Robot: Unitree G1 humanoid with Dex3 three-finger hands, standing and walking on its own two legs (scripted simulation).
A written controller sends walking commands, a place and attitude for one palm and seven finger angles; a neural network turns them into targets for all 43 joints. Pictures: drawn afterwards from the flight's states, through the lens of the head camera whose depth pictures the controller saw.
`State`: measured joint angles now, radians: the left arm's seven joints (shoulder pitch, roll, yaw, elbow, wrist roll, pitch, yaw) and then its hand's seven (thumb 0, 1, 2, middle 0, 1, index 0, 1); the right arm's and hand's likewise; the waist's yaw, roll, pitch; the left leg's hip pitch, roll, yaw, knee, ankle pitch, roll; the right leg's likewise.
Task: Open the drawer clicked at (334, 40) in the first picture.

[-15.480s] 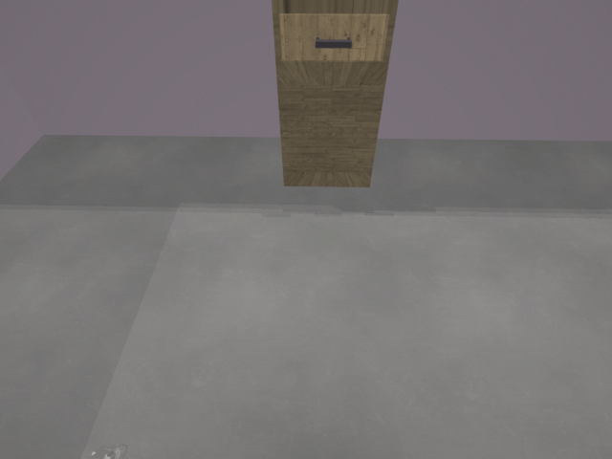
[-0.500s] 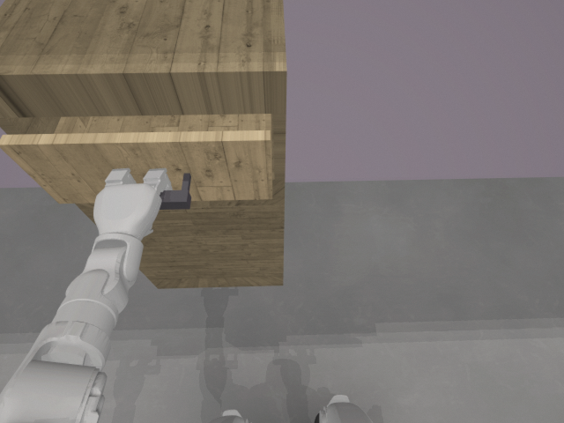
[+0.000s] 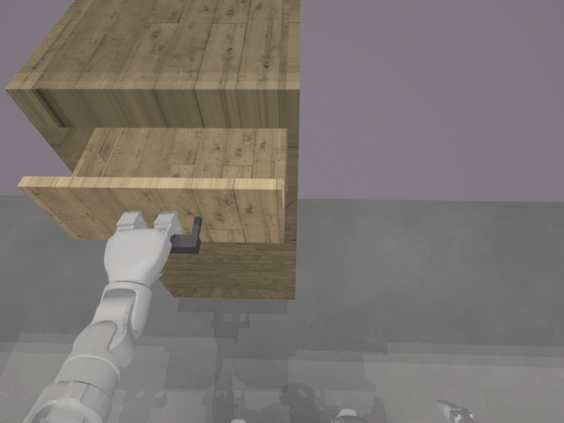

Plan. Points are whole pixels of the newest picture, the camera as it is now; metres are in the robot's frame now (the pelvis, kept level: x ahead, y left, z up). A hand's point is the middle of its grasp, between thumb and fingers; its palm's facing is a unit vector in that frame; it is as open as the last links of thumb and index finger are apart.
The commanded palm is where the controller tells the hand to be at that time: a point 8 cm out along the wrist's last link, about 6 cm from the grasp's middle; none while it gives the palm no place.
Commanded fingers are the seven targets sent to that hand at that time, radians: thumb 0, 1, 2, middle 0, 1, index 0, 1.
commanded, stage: pull the drawer open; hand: left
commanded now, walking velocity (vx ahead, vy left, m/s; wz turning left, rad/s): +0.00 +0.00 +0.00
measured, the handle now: (160, 232) +0.40 +0.22 -0.01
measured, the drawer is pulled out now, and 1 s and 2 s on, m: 0.12 0.25 0.30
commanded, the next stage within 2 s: open the thumb to release the handle in 1.80 s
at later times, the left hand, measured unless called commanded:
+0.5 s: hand (144, 303) +0.29 +0.22 -0.03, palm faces -0.02 -0.05 -1.00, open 5.5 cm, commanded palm +0.26 +0.23 +0.02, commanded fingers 0.00 0.90 0.90 -0.40 -1.35 -0.40 -1.35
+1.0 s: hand (133, 347) +0.23 +0.22 -0.03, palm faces -0.01 -0.07 -1.00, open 5.6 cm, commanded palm +0.20 +0.23 +0.02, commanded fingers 0.00 0.90 0.90 -0.40 -1.35 -0.40 -1.35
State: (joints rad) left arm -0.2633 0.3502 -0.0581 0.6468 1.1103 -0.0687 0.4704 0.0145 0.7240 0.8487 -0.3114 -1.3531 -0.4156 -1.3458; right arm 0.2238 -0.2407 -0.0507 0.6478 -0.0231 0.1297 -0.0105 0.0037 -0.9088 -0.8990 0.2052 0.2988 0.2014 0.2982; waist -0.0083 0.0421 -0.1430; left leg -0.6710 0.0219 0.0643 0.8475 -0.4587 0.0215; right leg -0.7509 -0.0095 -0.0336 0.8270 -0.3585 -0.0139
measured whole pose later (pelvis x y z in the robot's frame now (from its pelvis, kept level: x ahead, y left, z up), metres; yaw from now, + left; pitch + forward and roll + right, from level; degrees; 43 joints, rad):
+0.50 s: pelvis -0.01 -0.01 +0.00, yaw +0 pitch +14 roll +0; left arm -0.02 0.34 -0.04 0.43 1.10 -0.06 0.49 0.02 0.72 0.85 -0.31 -1.35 -0.42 -1.35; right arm 0.19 -0.25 -0.05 0.63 -0.03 0.09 -0.02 0.01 -0.91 -0.90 0.20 0.30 0.20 0.30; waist 0.01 0.04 -0.13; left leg -0.64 0.03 0.07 0.85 -0.46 0.01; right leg -0.73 0.00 -0.03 0.85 -0.36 -0.03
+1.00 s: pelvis -0.01 -0.02 +0.00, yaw +0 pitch +12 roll +1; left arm 0.22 0.35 -0.03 0.23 1.10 -0.09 0.50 0.03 0.71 0.85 -0.32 -1.35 -0.42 -1.35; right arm 0.14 -0.23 -0.03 0.61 -0.04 0.07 -0.02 0.01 -0.91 -0.90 0.21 0.30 0.20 0.30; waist 0.03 0.03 -0.12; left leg -0.63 0.03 0.06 0.88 -0.47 0.00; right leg -0.72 0.00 -0.04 0.89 -0.39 -0.04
